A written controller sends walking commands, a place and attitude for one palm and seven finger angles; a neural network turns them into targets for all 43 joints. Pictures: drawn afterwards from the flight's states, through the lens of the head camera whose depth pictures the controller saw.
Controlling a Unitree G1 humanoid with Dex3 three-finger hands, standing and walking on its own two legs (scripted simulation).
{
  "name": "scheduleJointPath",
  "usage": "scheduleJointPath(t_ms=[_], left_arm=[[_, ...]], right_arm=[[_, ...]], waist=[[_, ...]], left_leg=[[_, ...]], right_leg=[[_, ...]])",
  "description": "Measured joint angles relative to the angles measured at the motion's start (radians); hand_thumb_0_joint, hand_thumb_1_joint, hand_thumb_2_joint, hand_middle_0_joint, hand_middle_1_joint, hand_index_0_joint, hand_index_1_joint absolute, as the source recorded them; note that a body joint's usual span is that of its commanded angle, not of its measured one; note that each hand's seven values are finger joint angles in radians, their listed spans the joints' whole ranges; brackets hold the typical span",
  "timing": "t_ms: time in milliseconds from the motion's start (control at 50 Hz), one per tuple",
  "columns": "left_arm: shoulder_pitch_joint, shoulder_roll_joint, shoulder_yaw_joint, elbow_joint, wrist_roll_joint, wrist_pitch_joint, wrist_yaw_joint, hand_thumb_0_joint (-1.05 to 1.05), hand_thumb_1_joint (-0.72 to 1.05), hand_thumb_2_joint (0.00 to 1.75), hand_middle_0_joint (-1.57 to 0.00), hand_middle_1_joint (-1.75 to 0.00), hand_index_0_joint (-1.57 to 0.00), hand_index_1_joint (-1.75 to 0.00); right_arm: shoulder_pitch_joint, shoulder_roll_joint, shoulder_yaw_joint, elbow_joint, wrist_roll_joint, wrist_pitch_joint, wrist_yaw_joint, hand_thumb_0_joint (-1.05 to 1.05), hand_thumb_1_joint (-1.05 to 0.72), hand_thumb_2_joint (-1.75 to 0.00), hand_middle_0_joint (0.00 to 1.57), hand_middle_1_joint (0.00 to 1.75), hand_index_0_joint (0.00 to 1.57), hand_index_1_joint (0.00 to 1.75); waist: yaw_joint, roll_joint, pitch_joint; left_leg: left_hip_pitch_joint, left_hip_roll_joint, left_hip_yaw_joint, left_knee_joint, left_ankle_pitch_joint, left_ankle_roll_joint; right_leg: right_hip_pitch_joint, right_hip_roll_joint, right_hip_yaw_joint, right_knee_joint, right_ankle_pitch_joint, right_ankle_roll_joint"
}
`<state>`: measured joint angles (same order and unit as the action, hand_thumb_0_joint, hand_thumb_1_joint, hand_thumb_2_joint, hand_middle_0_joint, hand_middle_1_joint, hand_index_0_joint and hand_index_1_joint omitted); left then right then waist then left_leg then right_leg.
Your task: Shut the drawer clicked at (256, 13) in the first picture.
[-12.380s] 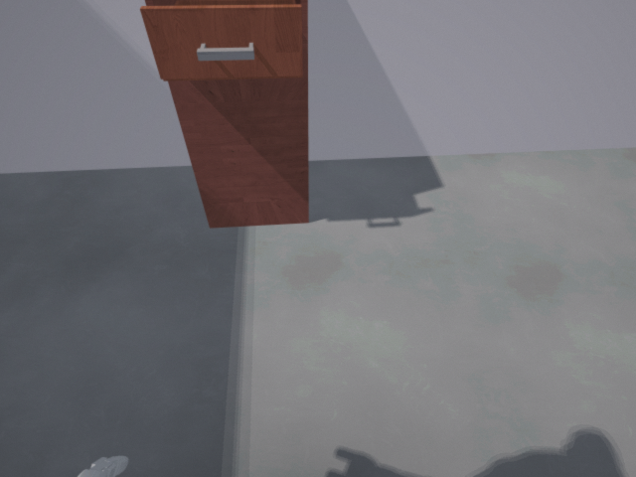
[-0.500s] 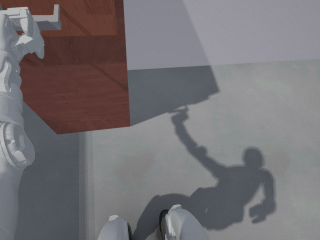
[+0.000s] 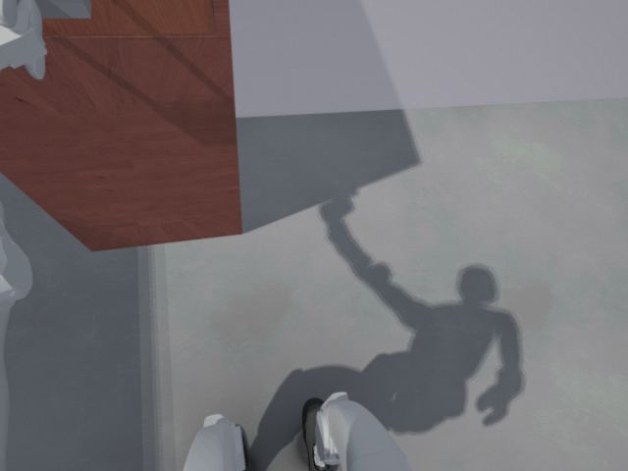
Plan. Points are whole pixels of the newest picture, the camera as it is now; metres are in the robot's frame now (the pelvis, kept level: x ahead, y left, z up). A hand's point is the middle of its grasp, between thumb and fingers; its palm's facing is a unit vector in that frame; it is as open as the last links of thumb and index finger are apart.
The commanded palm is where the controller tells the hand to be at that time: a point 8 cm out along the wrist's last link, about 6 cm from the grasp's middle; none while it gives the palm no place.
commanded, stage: pull the fist back off the drawer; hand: left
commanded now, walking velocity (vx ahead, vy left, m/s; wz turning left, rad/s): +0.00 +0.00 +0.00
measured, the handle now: out of the picture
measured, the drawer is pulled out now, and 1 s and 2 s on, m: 0.00 0.00 0.00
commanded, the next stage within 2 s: draw the hand back to the body in 0.78 s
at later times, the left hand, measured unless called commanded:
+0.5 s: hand (32, 33) +0.57 +0.21 +0.12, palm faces +0.02 -1.00 -0.02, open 2.9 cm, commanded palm +0.56 +0.24 +0.12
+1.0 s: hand (41, 51) +0.55 +0.20 +0.13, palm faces +0.03 -1.00 -0.01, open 3.2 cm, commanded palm +0.49 +0.24 +0.13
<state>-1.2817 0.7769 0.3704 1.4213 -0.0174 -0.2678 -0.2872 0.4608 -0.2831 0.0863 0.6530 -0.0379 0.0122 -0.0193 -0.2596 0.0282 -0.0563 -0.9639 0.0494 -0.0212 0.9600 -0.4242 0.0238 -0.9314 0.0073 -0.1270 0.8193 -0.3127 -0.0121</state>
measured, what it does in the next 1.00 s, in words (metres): stands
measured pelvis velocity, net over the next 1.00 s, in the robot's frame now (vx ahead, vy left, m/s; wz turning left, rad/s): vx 0.04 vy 0.01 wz -0.05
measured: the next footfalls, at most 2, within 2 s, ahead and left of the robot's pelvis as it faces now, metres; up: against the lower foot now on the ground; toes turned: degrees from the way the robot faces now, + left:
none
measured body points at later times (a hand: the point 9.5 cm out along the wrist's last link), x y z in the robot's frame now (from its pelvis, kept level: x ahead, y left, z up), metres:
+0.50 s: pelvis -0.01 +0.00 +0.00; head +0.16 +0.03 +0.42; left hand +0.57 +0.27 +0.12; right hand -0.07 -0.25 -0.09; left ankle +0.00 +0.10 -0.68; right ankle +0.03 -0.12 -0.68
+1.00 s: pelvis +0.04 +0.01 +0.02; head +0.15 +0.02 +0.46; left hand +0.54 +0.25 +0.13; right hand +0.02 -0.26 -0.09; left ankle +0.00 +0.10 -0.68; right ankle +0.03 -0.12 -0.68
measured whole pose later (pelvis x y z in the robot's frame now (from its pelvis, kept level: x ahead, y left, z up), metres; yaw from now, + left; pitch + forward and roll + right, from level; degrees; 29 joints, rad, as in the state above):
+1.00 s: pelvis +0.04 +0.01 +0.02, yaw -3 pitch +19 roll -3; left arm -0.84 0.53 0.44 1.03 -0.10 -0.29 -0.25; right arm 0.45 -0.26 0.02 0.60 0.00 0.08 0.02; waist -0.16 0.04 -0.11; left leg -0.73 0.06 0.05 0.85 -0.46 0.03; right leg -0.74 0.02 -0.05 0.74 -0.34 0.00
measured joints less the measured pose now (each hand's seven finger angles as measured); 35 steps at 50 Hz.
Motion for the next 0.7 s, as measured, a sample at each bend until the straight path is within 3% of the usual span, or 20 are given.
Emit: scheduleJointPath(t_ms=[220,460,700], left_arm=[[-0.019,0.012,-0.016,-0.003,-0.002,0.018,0.007,-0.05,0.65,0.95,-1.40,-1.60,-1.40,-1.60],[0.001,0.006,0.018,-0.015,0.017,0.018,0.011,-0.04,0.68,0.93,-1.40,-1.60,-1.40,-1.60],[0.177,-0.105,0.065,-0.156,-0.028,0.000,0.030,-0.01,0.83,0.91,-1.40,-1.60,-1.40,-1.60]], right_arm=[[0.000,-0.008,0.006,0.008,0.002,-0.026,-0.005,0.01,-0.91,-0.90,0.20,0.30,0.20,0.30],[0.019,0.002,0.004,-0.013,-0.004,-0.016,0.013,0.01,-0.91,-0.90,0.20,0.30,0.20,0.30],[0.031,0.010,-0.019,-0.025,0.005,0.020,0.030,0.01,-0.91,-0.90,0.20,0.30,0.20,0.30]], waist=[[-0.010,-0.001,0.001],[-0.013,-0.001,0.001],[0.024,0.001,-0.015]], left_leg=[[-0.020,0.002,-0.003,0.009,0.006,0.001],[-0.010,0.004,0.006,0.009,0.004,0.005],[0.081,0.007,0.045,-0.039,-0.009,0.011]], right_leg=[[-0.016,0.002,-0.002,0.001,0.010,0.000],[-0.010,0.004,0.008,0.002,0.012,0.002],[0.059,0.009,0.046,-0.030,0.004,0.011]])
